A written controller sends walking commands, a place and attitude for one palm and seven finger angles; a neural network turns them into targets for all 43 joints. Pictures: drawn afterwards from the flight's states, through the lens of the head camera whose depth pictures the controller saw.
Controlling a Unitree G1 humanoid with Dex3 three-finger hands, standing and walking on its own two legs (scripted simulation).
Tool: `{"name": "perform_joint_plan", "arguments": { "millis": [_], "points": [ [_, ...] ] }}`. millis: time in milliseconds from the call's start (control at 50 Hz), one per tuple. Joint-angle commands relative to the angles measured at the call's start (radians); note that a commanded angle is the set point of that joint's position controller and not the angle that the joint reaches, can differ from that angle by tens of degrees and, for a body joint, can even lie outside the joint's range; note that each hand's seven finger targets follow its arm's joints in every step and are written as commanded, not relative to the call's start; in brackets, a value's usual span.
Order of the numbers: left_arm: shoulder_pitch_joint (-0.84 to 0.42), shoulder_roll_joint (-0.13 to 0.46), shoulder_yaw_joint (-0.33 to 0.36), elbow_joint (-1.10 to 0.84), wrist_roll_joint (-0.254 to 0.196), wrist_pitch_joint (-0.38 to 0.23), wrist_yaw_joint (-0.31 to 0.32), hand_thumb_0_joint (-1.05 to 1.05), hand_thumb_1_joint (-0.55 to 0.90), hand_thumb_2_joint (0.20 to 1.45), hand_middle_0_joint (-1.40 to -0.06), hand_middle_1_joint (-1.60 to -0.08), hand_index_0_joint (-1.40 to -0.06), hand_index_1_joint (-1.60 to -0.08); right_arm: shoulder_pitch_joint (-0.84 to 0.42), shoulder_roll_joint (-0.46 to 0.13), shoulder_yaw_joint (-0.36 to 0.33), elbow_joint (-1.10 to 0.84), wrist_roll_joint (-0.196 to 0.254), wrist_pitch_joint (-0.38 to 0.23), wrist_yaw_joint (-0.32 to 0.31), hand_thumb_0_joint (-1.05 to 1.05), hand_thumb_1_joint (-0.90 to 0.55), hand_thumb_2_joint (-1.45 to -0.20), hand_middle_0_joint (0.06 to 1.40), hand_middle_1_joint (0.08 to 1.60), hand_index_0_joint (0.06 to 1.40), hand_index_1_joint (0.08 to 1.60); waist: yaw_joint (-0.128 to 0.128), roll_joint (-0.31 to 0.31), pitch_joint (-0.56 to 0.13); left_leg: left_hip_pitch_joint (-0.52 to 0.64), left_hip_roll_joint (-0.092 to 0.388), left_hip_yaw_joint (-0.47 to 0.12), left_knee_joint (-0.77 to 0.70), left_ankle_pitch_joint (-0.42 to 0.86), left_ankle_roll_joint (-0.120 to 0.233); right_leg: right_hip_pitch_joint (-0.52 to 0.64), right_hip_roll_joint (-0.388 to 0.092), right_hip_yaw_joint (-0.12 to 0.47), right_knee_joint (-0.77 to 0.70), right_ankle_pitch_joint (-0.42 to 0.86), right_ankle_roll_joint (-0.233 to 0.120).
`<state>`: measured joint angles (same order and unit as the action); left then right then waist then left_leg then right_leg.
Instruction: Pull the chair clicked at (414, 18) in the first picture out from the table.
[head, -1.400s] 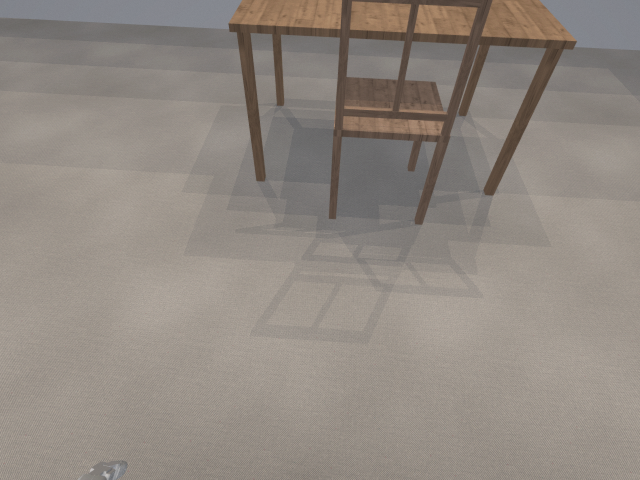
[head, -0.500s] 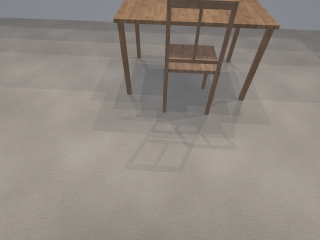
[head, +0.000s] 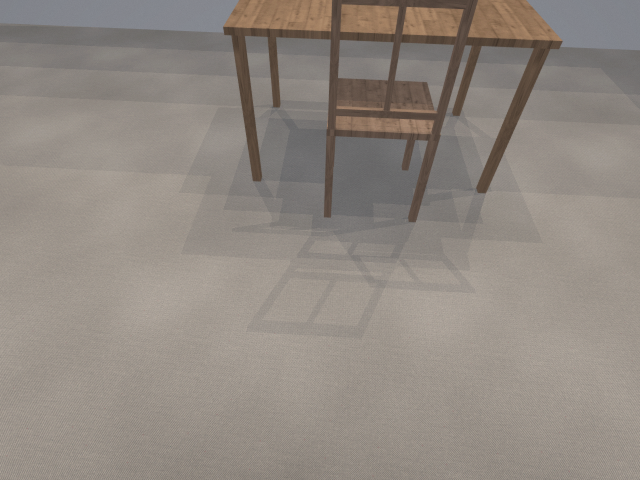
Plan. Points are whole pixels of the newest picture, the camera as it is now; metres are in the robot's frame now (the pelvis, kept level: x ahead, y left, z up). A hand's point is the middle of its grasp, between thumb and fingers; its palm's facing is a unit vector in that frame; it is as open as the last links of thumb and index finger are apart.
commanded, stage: look at it before walking up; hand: left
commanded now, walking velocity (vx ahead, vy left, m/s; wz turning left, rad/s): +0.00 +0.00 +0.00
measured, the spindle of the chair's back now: (394, 62) +1.32 -0.16 -0.07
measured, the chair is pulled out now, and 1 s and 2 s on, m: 0.00 0.00 0.00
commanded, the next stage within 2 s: walk to a spot facing it in 0.04 s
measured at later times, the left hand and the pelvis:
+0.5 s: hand out of the picture +0.08 +0.18 -0.18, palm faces -0.09 -0.97 -0.23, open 7.4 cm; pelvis +0.05 -0.02 -0.02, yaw -8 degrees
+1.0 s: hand (218, 361) +0.34 +0.20 -0.19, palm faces -0.35 -0.91 -0.21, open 7.4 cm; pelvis +0.24 +0.01 -0.01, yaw -27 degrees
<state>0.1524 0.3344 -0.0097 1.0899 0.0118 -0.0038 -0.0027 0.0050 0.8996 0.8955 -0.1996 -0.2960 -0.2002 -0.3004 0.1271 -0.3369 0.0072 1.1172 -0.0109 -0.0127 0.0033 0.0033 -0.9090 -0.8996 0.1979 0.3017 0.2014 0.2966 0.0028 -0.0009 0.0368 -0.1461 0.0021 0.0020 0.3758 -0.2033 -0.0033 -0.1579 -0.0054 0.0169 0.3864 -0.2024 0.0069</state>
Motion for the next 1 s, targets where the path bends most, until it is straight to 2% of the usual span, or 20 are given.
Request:
{"name": "perform_joint_plan", "arguments": {
  "millis": [0, 140, 180, 280, 340, 380, 400, 420, 440, 460, 500, 560, 740, 780, 800, 820, 840, 880, 940, 980],
  "points": [
    [-0.045, 0.206, 0.040, -0.063, 0.000, -0.022, 0.014, 0.000, 0.900, 0.900, -0.200, -0.300, -0.200, -0.300, -0.052, -0.206, -0.042, -0.059, 0.005, -0.021, -0.015, 0.000, -0.900, -0.900, 0.200, 0.300, 0.200, 0.300, -0.002, -0.002, -0.069, 0.025, 0.119, -0.097, -0.059, 0.124, 0.030, -0.001, -0.110, 0.100, -0.060, 0.115, -0.037],
    [-0.019, 0.153, 0.030, -0.048, -0.001, -0.014, 0.016, 0.000, 0.900, 0.900, -0.200, -0.300, -0.200, -0.300, -0.034, -0.153, -0.031, -0.048, 0.001, -0.017, -0.014, 0.000, -0.900, -0.900, 0.200, 0.300, 0.200, 0.300, -0.001, -0.008, -0.077, 0.040, 0.121, -0.081, -0.058, 0.093, 0.023, -0.002, -0.105, 0.101, -0.062, 0.082, -0.028],
    [0.034, 0.091, 0.022, -0.042, 0.003, 0.008, 0.014, 0.000, 0.900, 0.900, -0.200, -0.300, -0.200, -0.300, 0.023, -0.091, -0.022, -0.041, -0.005, -0.002, -0.013, 0.000, -0.900, -0.900, 0.200, 0.300, 0.200, 0.300, -0.001, -0.002, -0.062, 0.042, 0.120, -0.054, -0.027, -0.047, 0.013, -0.050, -0.084, 0.114, -0.038, -0.060, -0.028],
    [0.075, 0.075, 0.047, -0.115, 0.012, 0.022, -0.015, 0.000, 0.900, 0.900, -0.200, -0.300, -0.200, -0.300, 0.073, -0.148, -0.061, -0.093, -0.008, 0.006, -0.015, 0.000, -0.900, -0.900, 0.200, 0.300, 0.200, 0.300, -0.007, 0.090, 0.068, -0.004, 0.217, -0.145, -0.100, -0.412, 0.078, -0.263, 0.015, 0.084, 0.135, -0.276, -0.039],
    [0.078, 0.018, 0.058, -0.157, 0.013, 0.007, -0.029, 0.000, 0.900, 0.900, -0.200, -0.300, -0.200, -0.300, 0.103, -0.155, -0.085, -0.118, -0.006, -0.013, -0.018, 0.000, -0.900, -0.900, 0.200, 0.300, 0.200, 0.300, -0.012, 0.158, 0.045, 0.053, 0.347, -0.177, -0.095, -0.221, 0.162, -0.318, 0.005, -0.033, 0.333, -0.253, -0.017],
    [0.148, -0.001, 0.066, -0.147, 0.014, -0.006, -0.034, 0.000, 0.900, 0.900, -0.200, -0.300, -0.200, -0.300, 0.083, -0.132, -0.084, -0.128, -0.009, -0.018, -0.019, 0.000, -0.900, -0.900, 0.200, 0.300, 0.200, 0.300, 0.029, 0.097, 0.015, -0.026, 0.305, -0.052, 0.070, -0.061, 0.122, -0.160, 0.002, -0.062, 0.222, -0.203, -0.026],
    [0.244, 0.008, 0.076, -0.118, 0.017, -0.013, -0.031, 0.000, 0.900, 0.900, -0.200, -0.300, -0.200, -0.300, 0.058, -0.104, -0.079, -0.141, -0.008, -0.017, -0.018, 0.000, -0.900, -0.900, 0.200, 0.300, 0.200, 0.300, 0.073, 0.019, 0.003, -0.149, 0.228, 0.040, 0.258, -0.073, 0.065, 0.007, -0.007, -0.014, 0.090, -0.119, -0.051],
    [0.356, 0.120, 0.103, -0.091, 0.025, -0.029, -0.015, 0.000, 0.900, 0.900, -0.200, -0.300, -0.200, -0.300, 0.033, -0.019, -0.060, -0.190, 0.002, -0.020, -0.011, 0.000, -0.900, -0.900, 0.200, 0.300, 0.200, 0.300, 0.105, -0.306, -0.022, -0.467, 0.084, 0.185, 0.597, -0.262, -0.015, 0.225, -0.251, 0.404, -0.078, -0.085, -0.152],
    [0.444, 0.139, 0.104, -0.073, 0.001, -0.037, 0.001, 0.000, 0.900, 0.900, -0.200, -0.300, -0.200, -0.300, -0.071, -0.033, -0.056, -0.237, -0.003, -0.034, -0.009, 0.000, -0.900, -0.900, 0.200, 0.300, 0.200, 0.300, 0.147, -0.292, 0.010, -0.589, 0.052, 0.084, 0.716, -0.388, -0.020, 0.221, -0.345, 0.605, -0.156, 0.076, -0.235],
    [0.435, 0.116, 0.100, -0.073, 0.004, -0.040, 0.009, 0.000, 0.900, 0.900, -0.200, -0.300, -0.200, -0.300, -0.122, -0.026, -0.059, -0.249, -0.003, -0.041, -0.010, 0.000, -0.900, -0.900, 0.200, 0.300, 0.200, 0.300, 0.140, -0.200, 0.058, -0.630, 0.084, 0.021, 0.781, -0.341, -0.020, 0.190, -0.344, 0.608, -0.150, 0.145, -0.279],
    [0.359, 0.064, 0.090, -0.098, 0.011, -0.043, 0.016, 0.000, 0.900, 0.900, -0.200, -0.300, -0.200, -0.300, -0.092, -0.001, -0.062, -0.239, -0.008, -0.042, -0.006, 0.000, -0.900, -0.900, 0.200, 0.300, 0.200, 0.300, 0.077, -0.068, 0.056, -0.617, 0.126, 0.000, 0.774, -0.252, -0.034, 0.159, -0.308, 0.484, -0.111, 0.153, -0.278],
    [0.314, 0.037, 0.088, -0.113, 0.014, -0.055, 0.013, 0.000, 0.900, 0.900, -0.200, -0.300, -0.200, -0.300, -0.046, 0.037, -0.067, -0.228, -0.007, -0.025, 0.005, 0.000, -0.900, -0.900, 0.200, 0.300, 0.200, 0.300, 0.032, -0.088, 0.018, -0.527, 0.113, 0.036, 0.693, -0.133, -0.056, 0.077, -0.232, 0.339, -0.133, 0.172, -0.231],
    [0.282, 0.044, 0.108, -0.112, 0.019, -0.051, 0.016, 0.000, 0.900, 0.900, -0.200, -0.300, -0.200, -0.300, -0.085, 0.068, -0.075, -0.288, 0.006, -0.046, 0.016, 0.000, -0.900, -0.900, 0.200, 0.300, 0.200, 0.300, 0.030, -0.154, 0.030, -0.274, 0.058, 0.066, 0.319, -0.045, -0.039, -0.027, -0.170, 0.301, -0.084, 0.185, -0.168],
    [0.241, 0.043, 0.116, -0.118, 0.015, -0.047, 0.013, 0.000, 0.900, 0.900, -0.200, -0.300, -0.200, -0.300, 0.067, 0.031, -0.084, -0.246, 0.004, -0.056, -0.001, 0.000, -0.900, -0.900, 0.200, 0.300, 0.200, 0.300, -0.042, -0.112, -0.027, -0.021, 0.034, 0.084, 0.149, 0.000, -0.030, -0.097, -0.106, 0.257, 0.075, 0.217, -0.130],
    [0.242, 0.006, 0.116, -0.130, 0.008, -0.047, 0.008, 0.000, 0.900, 0.900, -0.200, -0.300, -0.200, -0.300, 0.215, -0.032, -0.098, -0.203, -0.001, -0.062, -0.019, 0.000, -0.900, -0.900, 0.200, 0.300, 0.200, 0.300, -0.097, 0.001, -0.110, 0.229, 0.104, 0.020, 0.103, -0.013, -0.013, -0.211, -0.048, 0.213, 0.278, 0.197, -0.103],
    [0.280, -0.056, 0.114, -0.146, -0.006, -0.041, -0.007, 0.000, 0.900, 0.900, -0.200, -0.300, -0.200, -0.300, 0.350, -0.157, -0.127, -0.175, -0.020, -0.065, -0.027, 0.000, -0.900, -0.900, 0.200, 0.300, 0.200, 0.300, -0.128, 0.319, -0.227, 0.403, 0.421, -0.362, 0.021, -0.089, 0.080, -0.405, 0.088, 0.052, 0.621, -0.259, -0.046],
    [0.243, -0.061, 0.109, -0.176, 0.000, -0.048, -0.013, 0.000, 0.900, 0.900, -0.200, -0.300, -0.200, -0.300, 0.379, -0.161, -0.115, -0.176, -0.015, -0.055, -0.025, 0.000, -0.900, -0.900, 0.200, 0.300, 0.200, 0.300, -0.121, 0.277, -0.195, 0.310, 0.535, -0.531, -0.110, -0.202, 0.152, -0.478, 0.072, 0.044, 0.822, -0.389, -0.039],
    [0.168, -0.058, 0.105, -0.183, 0.013, -0.034, -0.020, 0.000, 0.900, 0.900, -0.200, -0.300, -0.200, -0.300, 0.205, -0.065, -0.094, -0.215, -0.010, -0.056, -0.024, 0.000, -0.900, -0.900, 0.200, 0.300, 0.200, 0.300, -0.058, 0.181, -0.031, 0.048, 0.492, -0.431, -0.190, -0.441, 0.148, -0.535, -0.031, 0.031, 0.975, -0.265, -0.040],
    [0.177, -0.082, 0.110, -0.175, 0.026, 0.001, -0.045, 0.000, 0.900, 0.900, -0.200, -0.300, -0.200, -0.300, 0.128, 0.037, -0.072, -0.212, -0.013, -0.072, -0.025, 0.000, -0.900, -0.900, 0.200, 0.300, 0.200, 0.300, 0.014, 0.143, 0.034, -0.107, 0.367, -0.101, -0.191, -0.212, 0.088, -0.473, -0.091, 0.004, 0.909, -0.086, -0.019],
    [0.171, -0.094, 0.109, -0.184, 0.025, 0.015, -0.048, 0.000, 0.900, 0.900, -0.200, -0.300, -0.200, -0.300, 0.147, 0.043, -0.072, -0.199, -0.010, -0.082, -0.029, 0.000, -0.900, -0.900, 0.200, 0.300, 0.200, 0.300, 0.022, 0.136, 0.010, -0.090, 0.351, -0.007, -0.188, -0.106, 0.094, -0.472, -0.101, -0.007, 0.883, -0.030, -0.007]
  ]
}}
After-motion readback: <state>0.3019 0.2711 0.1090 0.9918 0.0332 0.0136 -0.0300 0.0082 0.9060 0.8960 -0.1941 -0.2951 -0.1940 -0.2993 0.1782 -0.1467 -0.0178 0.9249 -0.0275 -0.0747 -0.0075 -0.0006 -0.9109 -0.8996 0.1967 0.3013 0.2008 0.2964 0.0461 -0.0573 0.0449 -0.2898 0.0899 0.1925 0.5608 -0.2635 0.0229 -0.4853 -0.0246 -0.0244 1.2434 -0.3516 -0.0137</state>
